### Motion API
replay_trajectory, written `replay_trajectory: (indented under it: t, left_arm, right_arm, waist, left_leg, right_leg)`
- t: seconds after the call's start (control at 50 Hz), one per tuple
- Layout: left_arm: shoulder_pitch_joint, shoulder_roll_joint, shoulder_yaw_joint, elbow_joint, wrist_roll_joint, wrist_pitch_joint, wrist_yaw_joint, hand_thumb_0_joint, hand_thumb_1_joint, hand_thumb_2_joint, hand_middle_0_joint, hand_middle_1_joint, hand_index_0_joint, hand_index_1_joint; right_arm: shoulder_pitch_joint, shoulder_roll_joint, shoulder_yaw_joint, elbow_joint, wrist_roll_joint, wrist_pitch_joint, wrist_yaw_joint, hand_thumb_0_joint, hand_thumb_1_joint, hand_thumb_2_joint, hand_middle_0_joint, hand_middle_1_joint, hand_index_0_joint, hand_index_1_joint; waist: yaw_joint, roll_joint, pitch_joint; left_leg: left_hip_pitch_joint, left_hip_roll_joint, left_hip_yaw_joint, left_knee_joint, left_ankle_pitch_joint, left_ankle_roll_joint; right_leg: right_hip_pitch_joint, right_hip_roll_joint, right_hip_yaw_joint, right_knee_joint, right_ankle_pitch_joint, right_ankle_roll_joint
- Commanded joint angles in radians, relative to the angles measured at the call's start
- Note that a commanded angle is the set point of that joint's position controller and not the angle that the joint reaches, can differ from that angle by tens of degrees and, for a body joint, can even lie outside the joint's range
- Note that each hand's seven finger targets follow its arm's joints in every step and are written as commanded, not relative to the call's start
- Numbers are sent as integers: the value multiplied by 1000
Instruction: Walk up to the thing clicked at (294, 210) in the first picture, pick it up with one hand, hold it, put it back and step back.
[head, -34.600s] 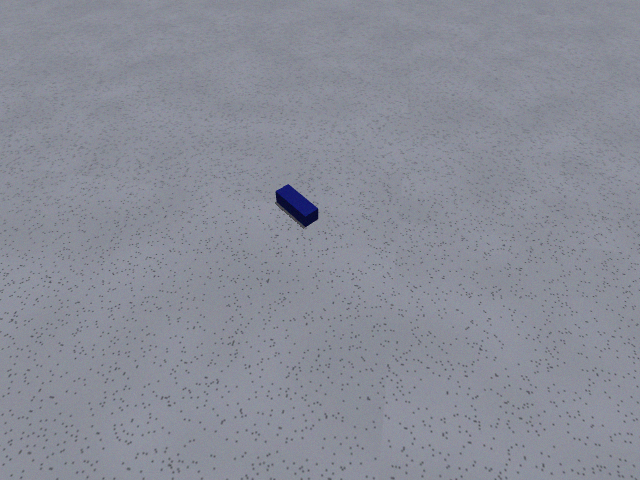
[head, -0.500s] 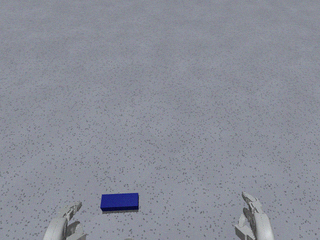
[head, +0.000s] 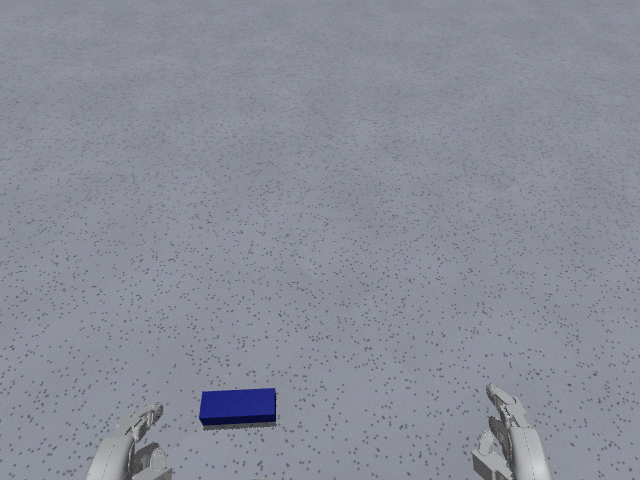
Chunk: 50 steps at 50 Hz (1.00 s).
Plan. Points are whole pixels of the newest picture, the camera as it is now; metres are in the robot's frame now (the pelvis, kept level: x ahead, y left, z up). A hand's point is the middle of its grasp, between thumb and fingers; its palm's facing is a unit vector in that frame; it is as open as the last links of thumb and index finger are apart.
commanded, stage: home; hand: left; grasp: from above
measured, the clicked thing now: (239, 406) +0.45 +0.20 -0.68
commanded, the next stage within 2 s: stand in 0.16 s
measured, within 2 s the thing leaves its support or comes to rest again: neither
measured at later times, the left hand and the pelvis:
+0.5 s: hand out of the picture +0.12 +0.23 -0.10, palm faces +0.01 -0.94 -0.33, open 7.4 cm; pelvis -0.01 +0.00 +0.03, yaw +0 degrees
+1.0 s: hand out of the picture +0.02 +0.25 -0.10, palm faces +0.03 -0.95 -0.32, open 7.4 cm; pelvis -0.01 +0.01 +0.06, yaw +0 degrees
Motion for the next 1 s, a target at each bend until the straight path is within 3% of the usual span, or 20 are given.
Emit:
replay_trajectory:
  t: [0.0, 0.1, 0.12, 0.14, 0.22, 0.24, 0.26, 0.28, 0.32, 0.36, 0.38, 0.42, 0.44, 0.46, 0.5, 0.58, 0.66, 0.74, 0.82, 0.98]
  left_arm:
    - [-2, 102, 65, -176, 5, -43, 6, 0, 900, 900, -200, -302, -200, -301]
    - [-31, 98, 60, -205, 4, -49, 9, 0, 900, 900, -200, -302, -200, -301]
    - [8, 97, 68, -172, 3, -44, 7, 0, 900, 900, -200, -301, -200, -301]
    - [-24, 97, 58, -226, 2, -49, 8, 0, 900, 900, -200, -301, -200, -301]
    - [-11, 101, 70, -186, 0, -47, 6, 0, 900, 900, -200, -301, -200, -300]
    - [-295, 193, 65, 165, 121, -260, 45, 0, 900, 900, -199, -302, -200, -301]
    - [-215, 208, 87, 335, 125, -329, 40, 0, 900, 900, -200, -300, -200, -301]
    - [-210, 212, 80, 375, 120, -363, 33, 0, 900, 900, -200, -300, -200, -301]
    - [-242, 223, 63, 463, 126, -400, 25, 0, 900, 900, -200, -300, -200, -301]
    - [-286, 210, 69, 551, 107, -402, 18, 0, 900, 900, -200, -300, -200, -301]
    - [-284, 209, 70, 596, 103, -409, 21, 0, 900, 900, -200, -300, -200, -301]
    - [-316, 211, 70, 679, 103, -426, 24, 0, 900, 900, -200, -300, -200, -301]
    - [-330, 212, 71, 715, 102, -435, 25, 0, 900, 900, -200, -300, -200, -301]
    - [-325, 206, 69, 751, 101, -440, 25, 0, 900, 900, -200, -300, -200, -301]
    - [-325, 196, 68, 814, 96, -445, 25, 0, 900, 900, -200, -300, -200, -301]
    - [-309, 195, 62, 932, 93, -456, 24, 0, 900, 900, -200, -300, -200, -301]
    - [-321, 208, 60, 1018, 88, -459, 24, 0, 900, 900, -200, -300, -200, -301]
    - [-319, 205, 55, 1087, 83, -457, 24, 0, 900, 900, -200, -300, -200, -301]
    - [-315, 212, 49, 1146, 90, -458, 22, 0, 900, 900, -200, -300, -200, -301]
    - [-334, 231, 46, 1195, 86, -467, 23, 0, 900, 900, -200, -300, -200, -301]
  right_arm:
    - [-59, -128, -53, -155, 3, -56, -7, 0, -902, -899, 199, 299, 199, 299]
    - [-70, -124, -49, -167, 4, -58, -8, 0, -902, -899, 199, 299, 199, 299]
    - [-61, -126, -52, -159, 4, -57, -9, 0, -902, -899, 199, 299, 199, 299]
    - [-68, -120, -49, -171, 3, -58, -8, 0, -902, -899, 199, 299, 199, 299]
    - [-58, -122, -51, -160, 3, -57, -9, 0, -902, -899, 199, 299, 199, 299]
    - [-132, -225, -86, 89, -123, 45, 51, 0, -903, -899, 199, 299, 199, 299]
    - [-136, -238, -107, 86, -118, 79, 79, 0, -900, -900, 200, 300, 200, 300]
    - [-122, -247, -112, 64, -123, 97, 96, 0, -900, -900, 200, 300, 200, 300]
    - [-113, -219, -106, 121, -90, 110, 131, 0, -900, -900, 200, 300, 200, 300]
    - [-135, -211, -106, 156, -62, 119, 156, 0, -900, -900, 200, 300, 200, 300]
    - [-142, -212, -116, 170, -56, 122, 164, 0, -900, -900, 200, 300, 200, 300]
    - [-150, -199, -115, 213, -56, 139, 170, 0, -900, -900, 200, 300, 200, 300]
    - [-143, -203, -117, 227, -59, 143, 169, 0, -900, -900, 200, 300, 200, 300]
    - [-135, -206, -118, 250, -59, 146, 168, 0, -900, -900, 200, 300, 200, 300]
    - [-149, -214, -120, 278, -62, 154, 165, 0, -900, -900, 200, 300, 200, 300]
    - [-156, -220, -119, 333, -56, 168, 158, 0, -900, -900, 200, 300, 200, 300]
    - [-150, -237, -118, 390, -47, 174, 150, 0, -900, -900, 200, 300, 200, 300]
    - [-146, -250, -119, 435, -41, 183, 145, 0, -900, -900, 200, 300, 200, 300]
    - [-157, -250, -117, 466, -37, 191, 145, 0, -900, -900, 200, 300, 200, 300]
    - [-158, -246, -114, 511, -33, 192, 150, 0, -900, -900, 200, 300, 200, 300]
  waist:
    - [3, 27, -73]
    - [2, 21, -71]
    - [7, 13, -81]
    - [5, 28, -99]
    - [-2, -2, -94]
    - [89, -66, 143]
    - [72, -98, 45]
    - [49, -111, 36]
    - [56, -69, 25]
    - [69, -66, 39]
    - [75, -55, 13]
    - [68, -92, 49]
    - [61, -79, 35]
    - [64, -59, 41]
    - [70, -6, 90]
    - [74, -24, 124]
    - [62, -6, 143]
    - [63, 13, 148]
    - [62, -3, 206]
    - [55, -40, 186]
  left_leg:
    - [146, -12, 2, -180, 203, 14]
    - [137, -11, 1, -185, 164, 14]
    - [141, -9, -5, -185, 171, 14]
    - [148, -12, -1, -177, 196, 14]
    - [140, -16, 8, -164, 194, 19]
    - [128, 15, -19, -246, 351, 66]
    - [219, 4, 5, -236, 366, 75]
    - [248, -4, -7, -232, 359, 73]
    - [298, -4, -15, -278, 338, 67]
    - [349, -7, -20, -322, 297, 66]
    - [368, -2, -28, -319, 328, 66]
    - [387, -6, -22, -355, 284, 68]
    - [414, 1, -28, -361, 324, 71]
    - [435, 9, -38, -385, 357, 69]
    - [437, 30, -76, -465, 287, 74]
    - [447, 40, -85, -529, 324, 63]
    - [522, 52, -94, -609, 360, 50]
    - [553, 69, -108, -684, 336, 51]
    - [537, 62, -101, -731, 223, 40]
    - [596, 60, -75, -727, 320, 35]
  right_leg:
    - [-2, 22, -27, -150, 204, -23]
    - [-10, 24, -29, -156, 171, -23]
    - [-5, 24, -30, -149, 176, -23]
    - [-1, 23, -29, -150, 199, -24]
    - [-1, 21, -25, -159, 201, -18]
    - [202, -67, 68, -216, 232, -58]
    - [216, -80, 127, -236, 241, -94]
    - [191, -78, 158, -264, 259, -108]
    - [261, -102, 157, -251, 306, -95]
    - [235, -92, 137, -283, 244, -71]
    - [274, -98, 130, -299, 272, -66]
    - [273, -108, 143, -354, 245, -60]
    - [296, -109, 136, -354, 289, -57]
    - [305, -102, 124, -354, 313, -52]
    - [307, -83, 99, -376, 259, -43]
    - [395, -90, 95, -452, 315, -39]
    - [432, -93, 90, -509, 346, -34]
    - [481, -93, 76, -548, 340, -23]
    - [480, -97, 81, -594, 297, -22]
    - [497, -119, 96, -645, 331, -22]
